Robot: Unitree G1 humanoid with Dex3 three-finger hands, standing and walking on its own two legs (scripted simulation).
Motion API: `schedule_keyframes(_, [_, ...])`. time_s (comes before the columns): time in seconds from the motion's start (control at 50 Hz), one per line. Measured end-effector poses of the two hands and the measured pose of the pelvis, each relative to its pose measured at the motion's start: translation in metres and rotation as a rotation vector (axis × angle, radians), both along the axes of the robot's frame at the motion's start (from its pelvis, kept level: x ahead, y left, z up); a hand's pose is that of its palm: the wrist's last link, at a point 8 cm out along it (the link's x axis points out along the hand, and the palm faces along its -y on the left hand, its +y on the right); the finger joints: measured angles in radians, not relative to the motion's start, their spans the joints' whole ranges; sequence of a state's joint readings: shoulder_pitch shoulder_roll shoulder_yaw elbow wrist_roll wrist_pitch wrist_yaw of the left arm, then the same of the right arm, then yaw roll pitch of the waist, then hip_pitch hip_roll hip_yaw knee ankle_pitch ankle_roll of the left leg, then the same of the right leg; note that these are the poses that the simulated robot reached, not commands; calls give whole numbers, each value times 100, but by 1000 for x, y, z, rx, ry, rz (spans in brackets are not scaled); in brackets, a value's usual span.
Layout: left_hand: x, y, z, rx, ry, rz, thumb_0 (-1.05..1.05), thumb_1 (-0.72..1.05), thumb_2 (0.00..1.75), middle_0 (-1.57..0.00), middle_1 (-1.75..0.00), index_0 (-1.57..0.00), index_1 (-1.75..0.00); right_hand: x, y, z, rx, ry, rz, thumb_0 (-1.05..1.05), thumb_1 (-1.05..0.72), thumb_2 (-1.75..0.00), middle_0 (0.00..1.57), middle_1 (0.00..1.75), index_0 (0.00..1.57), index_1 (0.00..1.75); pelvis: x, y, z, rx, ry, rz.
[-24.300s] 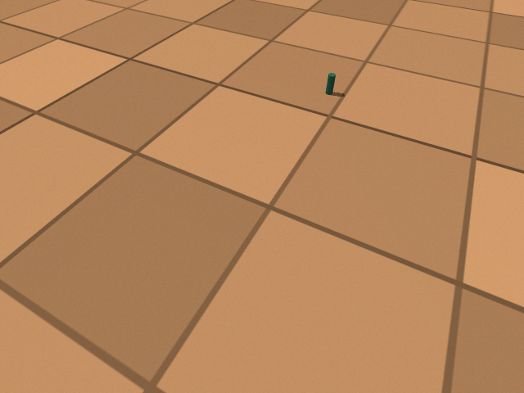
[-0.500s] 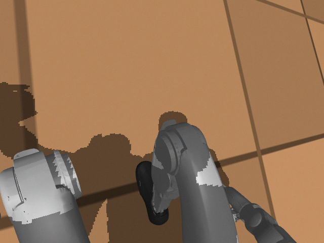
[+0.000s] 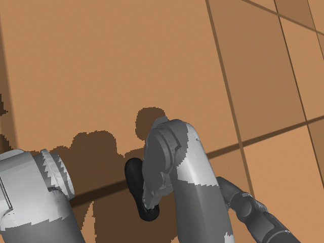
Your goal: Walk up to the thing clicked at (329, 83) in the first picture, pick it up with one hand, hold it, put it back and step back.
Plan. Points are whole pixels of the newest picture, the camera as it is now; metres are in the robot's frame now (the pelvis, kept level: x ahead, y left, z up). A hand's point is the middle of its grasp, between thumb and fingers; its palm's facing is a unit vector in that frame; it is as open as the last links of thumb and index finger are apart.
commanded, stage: lower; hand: left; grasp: from the side
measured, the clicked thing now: out of the picture +0.43 +0.34 -0.21
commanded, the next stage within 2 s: loosen in 0.18 s
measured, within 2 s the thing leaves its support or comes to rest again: neither
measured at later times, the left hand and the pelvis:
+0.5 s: hand out of the picture +0.44 +0.33 -0.18, palm faces +0.51 -0.86 -0.02, open 7.0 cm; pelvis -0.01 +0.01 +0.00, yaw -1 degrees
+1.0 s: hand out of the picture +0.44 +0.33 -0.17, palm faces +0.50 -0.87 +0.00, open 15.5 cm; pelvis -0.01 +0.01 +0.00, yaw -2 degrees
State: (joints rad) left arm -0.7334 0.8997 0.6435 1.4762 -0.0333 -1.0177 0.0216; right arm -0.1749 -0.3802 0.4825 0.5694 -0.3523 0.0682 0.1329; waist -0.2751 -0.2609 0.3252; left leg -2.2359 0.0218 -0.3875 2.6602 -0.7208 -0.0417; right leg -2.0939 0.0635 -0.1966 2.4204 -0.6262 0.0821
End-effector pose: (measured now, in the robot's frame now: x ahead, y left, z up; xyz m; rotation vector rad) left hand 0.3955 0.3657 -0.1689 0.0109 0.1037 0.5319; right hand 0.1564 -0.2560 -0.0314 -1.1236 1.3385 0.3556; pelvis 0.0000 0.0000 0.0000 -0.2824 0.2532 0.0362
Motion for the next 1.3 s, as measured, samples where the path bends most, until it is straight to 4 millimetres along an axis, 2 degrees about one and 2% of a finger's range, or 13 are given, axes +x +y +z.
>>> schedule_keyframes(0.38, [-1, -1, -4, 3, -8, -16, 4, -5, 114, -88, -109, -92, -110, -6, 11, 9, -22, -10, 34, -1, -90, -90, 20, 30, 20, 30, -6, 6, 0, -25, -36, -15])
schedule_keyframes(0.6, [2, -1, -1, -2, -50, -11, 1, -4, 80, -91, -93, -93, -92, -8, 13, 13, -33, -4, 43, -1, -91, -89, 20, 30, 21, 30, -6, 7, 1, -32, -43, -17])
schedule_keyframes(0.82, [3, 1, 2, -6, -44, -15, 0, -27, 44, -62, -55, -62, -55, -5, 16, 15, -28, -20, 43, -1, -91, -90, 20, 30, 21, 30, -7, 8, 2, -36, -41, -21])
schedule_keyframes(1.04, [4, 1, 2, -8, -55, -12, -1, -49, 16, -29, -22, -28, -22, -2, 18, 14, -24, -23, 50, -1, -91, -90, 20, 30, 21, 30, -7, 8, 1, -35, -41, -22])
schedule_keyframes(1.14, [3, 3, 2, -12, -67, -2, -1, -56, 10, -17, -12, -17, -12, -1, 20, 14, -22, -25, 53, -1, -90, -90, 20, 30, 21, 30, -7, 8, 2, -38, -42, -23])
schedule_keyframes(1.22, [1, 11, 8, -3, -89, 8, -1, -58, 9, -11, -9, -11, -9, -1, 20, 14, -26, -28, 43, -1, -90, -90, 20, 30, 21, 30, -7, 8, 2, -36, -42, -21])
schedule_keyframes(1.3, [-1, 32, 27, 32, -130, 23, -1, -60, 8, -8, -7, -8, -7, -3, 18, 14, -26, -32, 10, -1, -90, -90, 20, 30, 21, 30, -7, 7, 4, -32, -30, -16])
